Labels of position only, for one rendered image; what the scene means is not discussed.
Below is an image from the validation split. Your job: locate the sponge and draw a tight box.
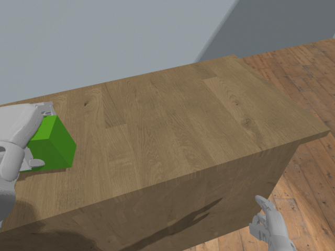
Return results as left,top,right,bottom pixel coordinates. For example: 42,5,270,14
20,115,76,173

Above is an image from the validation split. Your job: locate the robot left forearm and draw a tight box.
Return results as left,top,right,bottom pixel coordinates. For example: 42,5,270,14
0,141,25,230

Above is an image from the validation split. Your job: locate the robot right forearm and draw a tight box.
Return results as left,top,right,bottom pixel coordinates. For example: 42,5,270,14
268,235,297,251

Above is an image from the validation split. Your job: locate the table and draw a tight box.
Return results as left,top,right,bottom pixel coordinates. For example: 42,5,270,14
0,54,331,251

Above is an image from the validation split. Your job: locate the robot left hand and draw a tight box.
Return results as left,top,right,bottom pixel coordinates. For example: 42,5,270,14
0,101,56,172

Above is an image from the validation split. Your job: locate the robot right hand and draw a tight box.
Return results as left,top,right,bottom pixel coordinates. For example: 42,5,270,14
249,195,289,244

